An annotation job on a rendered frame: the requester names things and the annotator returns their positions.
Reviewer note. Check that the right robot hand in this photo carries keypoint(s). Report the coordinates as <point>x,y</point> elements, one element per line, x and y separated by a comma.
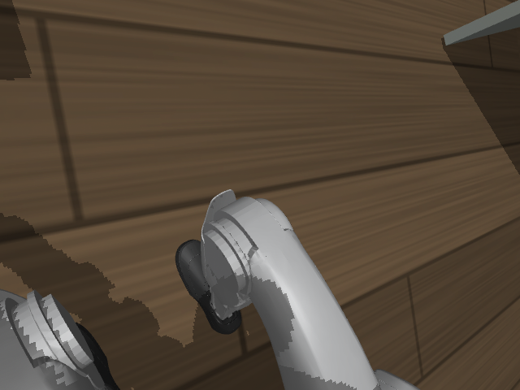
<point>389,381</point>

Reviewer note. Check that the right robot foot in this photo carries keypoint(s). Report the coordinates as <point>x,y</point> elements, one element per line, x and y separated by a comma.
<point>189,265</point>

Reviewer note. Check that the left robot foot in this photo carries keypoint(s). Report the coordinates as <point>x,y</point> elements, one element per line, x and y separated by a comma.
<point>100,360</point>

